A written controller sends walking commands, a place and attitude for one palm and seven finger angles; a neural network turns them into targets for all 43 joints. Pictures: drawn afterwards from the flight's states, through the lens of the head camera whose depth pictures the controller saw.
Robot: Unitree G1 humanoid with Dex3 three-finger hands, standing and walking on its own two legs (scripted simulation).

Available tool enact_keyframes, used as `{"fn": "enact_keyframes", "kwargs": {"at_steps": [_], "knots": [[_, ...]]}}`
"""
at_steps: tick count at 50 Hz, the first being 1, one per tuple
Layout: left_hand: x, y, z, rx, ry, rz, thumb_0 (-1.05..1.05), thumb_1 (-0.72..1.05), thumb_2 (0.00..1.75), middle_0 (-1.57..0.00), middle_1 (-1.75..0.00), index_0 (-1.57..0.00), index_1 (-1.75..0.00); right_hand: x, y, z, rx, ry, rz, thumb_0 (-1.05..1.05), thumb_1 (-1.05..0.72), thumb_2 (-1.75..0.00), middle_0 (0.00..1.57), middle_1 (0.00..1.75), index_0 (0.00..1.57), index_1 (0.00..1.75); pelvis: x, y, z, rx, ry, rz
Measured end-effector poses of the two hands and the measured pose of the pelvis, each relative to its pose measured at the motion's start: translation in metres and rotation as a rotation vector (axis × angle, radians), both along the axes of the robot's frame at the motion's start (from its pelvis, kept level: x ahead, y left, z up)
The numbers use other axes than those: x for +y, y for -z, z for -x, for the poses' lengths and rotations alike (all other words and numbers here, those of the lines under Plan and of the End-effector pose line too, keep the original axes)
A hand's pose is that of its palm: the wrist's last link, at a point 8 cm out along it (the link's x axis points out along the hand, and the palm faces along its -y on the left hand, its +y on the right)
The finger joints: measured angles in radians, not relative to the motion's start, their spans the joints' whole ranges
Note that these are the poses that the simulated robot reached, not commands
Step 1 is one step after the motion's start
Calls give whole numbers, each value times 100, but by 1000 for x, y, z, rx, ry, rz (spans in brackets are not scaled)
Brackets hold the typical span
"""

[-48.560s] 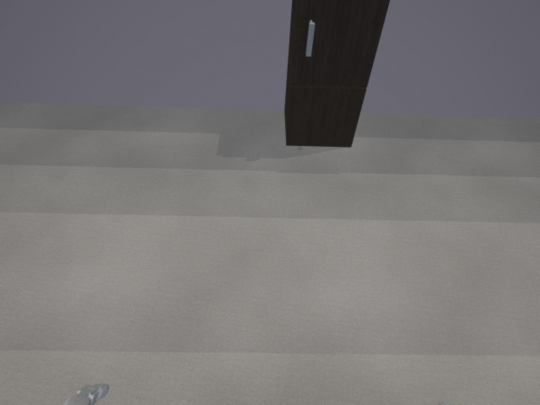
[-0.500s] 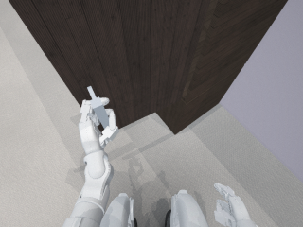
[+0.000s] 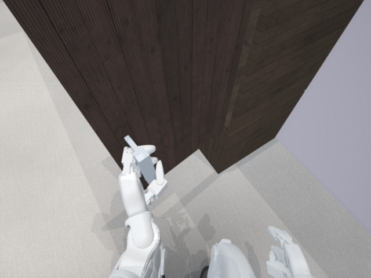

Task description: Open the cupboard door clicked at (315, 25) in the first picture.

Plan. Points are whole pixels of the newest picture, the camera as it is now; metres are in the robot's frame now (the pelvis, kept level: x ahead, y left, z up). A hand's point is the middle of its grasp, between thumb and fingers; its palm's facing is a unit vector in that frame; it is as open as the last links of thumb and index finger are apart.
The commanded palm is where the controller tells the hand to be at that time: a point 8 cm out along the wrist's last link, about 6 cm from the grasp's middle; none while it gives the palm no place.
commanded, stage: open thumb and fingers to let go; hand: left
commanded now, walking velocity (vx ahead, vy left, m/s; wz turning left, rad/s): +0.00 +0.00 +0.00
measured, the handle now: (141, 161) +0.36 +0.11 +0.01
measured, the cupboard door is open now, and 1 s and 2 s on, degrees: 97 96 98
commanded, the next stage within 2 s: slide the hand sideways off the handle in 0.72 s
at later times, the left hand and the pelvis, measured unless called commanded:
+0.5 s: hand (156, 177) +0.32 +0.07 +0.01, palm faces +0.30 -0.95 -0.01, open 13.5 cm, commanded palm +0.28 +0.12 +0.01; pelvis -0.01 +0.02 +0.00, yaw -1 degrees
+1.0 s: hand (148, 189) +0.30 +0.09 +0.00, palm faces -0.15 -0.98 -0.14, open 15.9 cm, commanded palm +0.28 +0.12 +0.01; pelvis -0.02 +0.04 -0.01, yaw +0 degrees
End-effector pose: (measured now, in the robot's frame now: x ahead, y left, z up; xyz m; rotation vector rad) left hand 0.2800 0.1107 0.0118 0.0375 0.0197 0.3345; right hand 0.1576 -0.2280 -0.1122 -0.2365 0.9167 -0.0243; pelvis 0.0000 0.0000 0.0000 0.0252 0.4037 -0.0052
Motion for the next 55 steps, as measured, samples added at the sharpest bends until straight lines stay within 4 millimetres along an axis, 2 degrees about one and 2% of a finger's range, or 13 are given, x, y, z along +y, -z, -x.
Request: {"fn": "enact_keyframes", "kwargs": {"at_steps": [7, 20, 25, 33, 43, 49, 52, 55], "knots": [[5, 2, -7, 4, 0, 10, 1, 49, 72, -36, -131, -36, -131, 6, 5, -1, -21, 2, -20, 1, -90, -90, 20, 30, 20, 30, 0, 4, 8, -5, -3, -1], [9, 0, -5, -7, 14, 24, 0, -23, 42, -32, -123, -33, -123, 17, 4, 21, 15, 12, -13, 1, -90, -90, 20, 30, 20, 30, 12, 2, 13, -13, 3, 11], [9, 1, -6, -13, 27, 27, 0, -39, 35, -29, -112, -31, -112, 20, 4, 27, 28, 15, 0, 1, -90, -90, 20, 30, 20, 30, 18, 3, 14, -12, 6, 19], [6, 0, -7, -5, 45, 32, -1, -48, 31, -25, -82, -26, -82, 30, 1, 28, 24, 12, 1, 1, -90, -90, 20, 30, 20, 30, 28, 2, 16, -14, 11, 26], [11, 1, -5, -11, 71, 13, -1, -50, 30, -38, -61, -36, -64, 45, 2, 22, 11, -19, -7, 1, -90, -90, 20, 30, 20, 30, 35, 4, 20, -16, 6, 32], [32, 2, -5, -44, 444, -117, -1, -50, 30, -29, -46, -22, -47, 43, 6, 26, 6, -5, -2, 1, -90, -90, 20, 30, 20, 30, 40, 11, 23, -24, -10, 39], [36, 1, -6, -9, 541, -55, -1, -51, 30, -24, -40, -17, -40, 41, 4, 28, -1, 24, -6, 1, -90, -90, 20, 30, 20, 30, 44, 10, 24, -39, -8, 48], [32, 0, -3, 33, 523, 73, -1, -51, 30, -19, -36, -16, -36, 42, -3, 30, -12, 48, -13, 1, -90, -90, 20, 30, 20, 30, 49, 5, 23, -45, 1, 47]]}}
